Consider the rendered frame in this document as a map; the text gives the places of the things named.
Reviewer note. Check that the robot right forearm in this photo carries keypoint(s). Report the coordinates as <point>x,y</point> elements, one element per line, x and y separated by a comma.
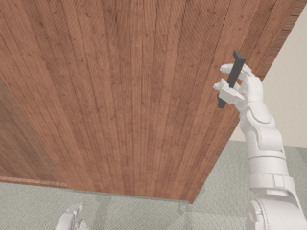
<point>268,170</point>

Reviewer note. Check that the right robot hand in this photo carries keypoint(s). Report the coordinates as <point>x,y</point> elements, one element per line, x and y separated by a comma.
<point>251,89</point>

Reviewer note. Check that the left robot hand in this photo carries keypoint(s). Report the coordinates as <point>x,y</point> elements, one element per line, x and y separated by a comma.
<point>67,220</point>

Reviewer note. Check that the handle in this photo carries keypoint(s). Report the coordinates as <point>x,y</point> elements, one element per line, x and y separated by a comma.
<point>233,76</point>

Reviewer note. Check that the right robot upper arm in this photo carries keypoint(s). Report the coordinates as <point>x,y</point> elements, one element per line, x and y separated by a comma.
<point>267,214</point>

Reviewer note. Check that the wardrobe door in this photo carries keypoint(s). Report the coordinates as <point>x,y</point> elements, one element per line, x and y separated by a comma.
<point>120,92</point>
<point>21,153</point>

